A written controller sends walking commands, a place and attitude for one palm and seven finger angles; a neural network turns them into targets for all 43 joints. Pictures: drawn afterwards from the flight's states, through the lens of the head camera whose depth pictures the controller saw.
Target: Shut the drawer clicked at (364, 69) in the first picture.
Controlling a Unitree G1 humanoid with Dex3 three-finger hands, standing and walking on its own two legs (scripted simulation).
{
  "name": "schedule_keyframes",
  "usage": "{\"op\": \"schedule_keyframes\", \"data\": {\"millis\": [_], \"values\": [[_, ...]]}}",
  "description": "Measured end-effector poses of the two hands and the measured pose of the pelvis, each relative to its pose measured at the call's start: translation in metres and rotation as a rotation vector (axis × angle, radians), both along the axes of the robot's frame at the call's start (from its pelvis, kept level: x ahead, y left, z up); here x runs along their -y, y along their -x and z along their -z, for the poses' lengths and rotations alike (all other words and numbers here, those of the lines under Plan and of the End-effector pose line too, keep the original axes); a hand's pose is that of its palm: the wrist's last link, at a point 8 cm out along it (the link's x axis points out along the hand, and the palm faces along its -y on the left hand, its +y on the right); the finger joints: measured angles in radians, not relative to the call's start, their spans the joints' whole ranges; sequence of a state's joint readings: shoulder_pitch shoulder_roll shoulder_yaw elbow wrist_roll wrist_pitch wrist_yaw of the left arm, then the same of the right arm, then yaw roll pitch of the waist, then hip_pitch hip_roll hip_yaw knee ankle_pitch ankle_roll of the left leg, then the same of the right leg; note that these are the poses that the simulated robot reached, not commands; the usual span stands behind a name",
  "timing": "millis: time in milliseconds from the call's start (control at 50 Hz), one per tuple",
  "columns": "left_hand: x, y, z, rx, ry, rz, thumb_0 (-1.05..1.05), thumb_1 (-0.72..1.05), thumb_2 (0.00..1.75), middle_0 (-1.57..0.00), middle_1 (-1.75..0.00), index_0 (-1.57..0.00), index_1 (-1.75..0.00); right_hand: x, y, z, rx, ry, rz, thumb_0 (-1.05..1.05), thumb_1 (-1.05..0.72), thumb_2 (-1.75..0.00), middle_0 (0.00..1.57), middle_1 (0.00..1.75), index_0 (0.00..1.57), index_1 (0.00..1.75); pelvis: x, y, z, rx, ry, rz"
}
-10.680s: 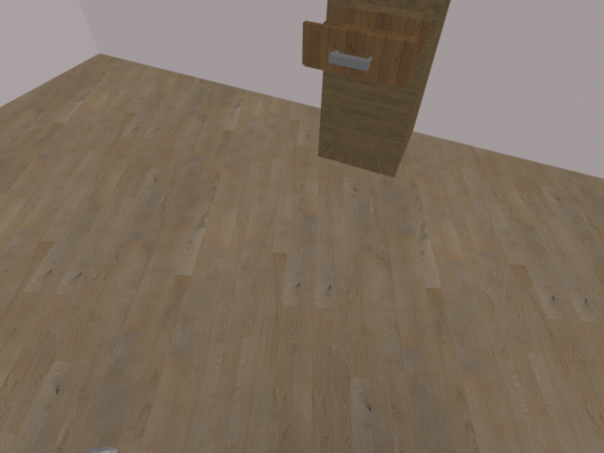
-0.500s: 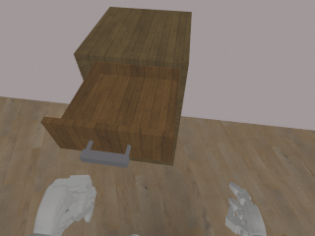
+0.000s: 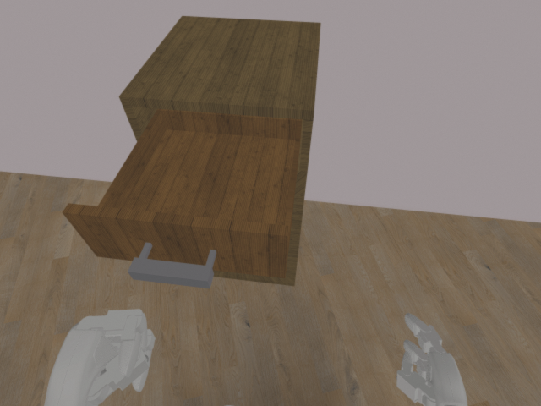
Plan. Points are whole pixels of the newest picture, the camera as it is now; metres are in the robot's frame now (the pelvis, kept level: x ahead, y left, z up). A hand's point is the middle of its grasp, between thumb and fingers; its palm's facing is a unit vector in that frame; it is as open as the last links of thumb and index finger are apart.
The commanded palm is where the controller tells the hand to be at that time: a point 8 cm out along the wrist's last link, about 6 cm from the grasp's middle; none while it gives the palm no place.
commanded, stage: bring the fist close to the handle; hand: left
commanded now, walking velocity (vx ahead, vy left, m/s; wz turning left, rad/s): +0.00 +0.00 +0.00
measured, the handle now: (175, 261) +0.35 +0.19 -0.01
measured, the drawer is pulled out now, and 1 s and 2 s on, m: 0.30 0.30 0.28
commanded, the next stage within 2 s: push the drawer shut in 1.36 s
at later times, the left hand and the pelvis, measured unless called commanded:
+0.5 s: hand (162, 339) +0.20 +0.16 +0.03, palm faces -0.06 -1.00 -0.06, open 3.2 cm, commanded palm +0.19 +0.22 +0.03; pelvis -0.01 +0.00 -0.02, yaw +0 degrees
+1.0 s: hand (177, 324) +0.24 +0.16 -0.02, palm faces -0.08 -1.00 -0.04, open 3.2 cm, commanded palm +0.23 +0.22 -0.01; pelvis -0.02 +0.01 -0.05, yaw -1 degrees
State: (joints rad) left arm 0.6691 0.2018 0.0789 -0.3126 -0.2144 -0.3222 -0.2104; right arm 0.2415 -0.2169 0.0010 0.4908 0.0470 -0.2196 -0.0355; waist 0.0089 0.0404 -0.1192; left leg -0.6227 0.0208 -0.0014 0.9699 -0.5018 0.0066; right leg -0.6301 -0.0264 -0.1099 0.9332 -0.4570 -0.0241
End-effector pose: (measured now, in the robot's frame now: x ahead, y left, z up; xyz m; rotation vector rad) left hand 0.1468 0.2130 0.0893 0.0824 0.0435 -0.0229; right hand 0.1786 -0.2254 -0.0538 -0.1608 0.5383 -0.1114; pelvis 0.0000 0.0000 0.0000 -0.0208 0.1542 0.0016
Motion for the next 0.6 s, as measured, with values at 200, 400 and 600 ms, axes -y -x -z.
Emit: {"op": "schedule_keyframes", "data": {"millis": [200, 400, 600], "values": [[0.001, -0.011, 0.020, -0.020, 0.016, 0.012, 0.01, 0.90, 0.90, -1.40, -1.60, -1.40, -1.60, 0.004, 0.005, 0.006, -0.020, 0.016, -0.010, 0.01, -0.91, -0.90, 0.20, 0.30, 0.20, 0.30, 0.003, 0.005, 0.004, -0.018, -0.003, -0.002], [-0.002, -0.027, 0.040, -0.009, 0.021, 0.027, 0.01, 0.90, 0.90, -1.40, -1.60, -1.40, -1.60, 0.014, 0.020, 0.022, -0.084, 0.049, 0.013, 0.01, -0.91, -0.90, 0.20, 0.30, 0.20, 0.30, 0.002, 0.008, 0.013, -0.055, 0.000, 0.000], [-0.004, -0.051, 0.062, -0.009, 0.030, 0.041, 0.01, 0.90, 0.90, -1.40, -1.60, -1.40, -1.60, 0.013, 0.029, 0.039, -0.138, 0.057, 0.024, 0.01, -0.91, -0.90, 0.20, 0.30, 0.20, 0.30, -0.002, 0.011, 0.024, -0.101, 0.001, 0.007]]}}
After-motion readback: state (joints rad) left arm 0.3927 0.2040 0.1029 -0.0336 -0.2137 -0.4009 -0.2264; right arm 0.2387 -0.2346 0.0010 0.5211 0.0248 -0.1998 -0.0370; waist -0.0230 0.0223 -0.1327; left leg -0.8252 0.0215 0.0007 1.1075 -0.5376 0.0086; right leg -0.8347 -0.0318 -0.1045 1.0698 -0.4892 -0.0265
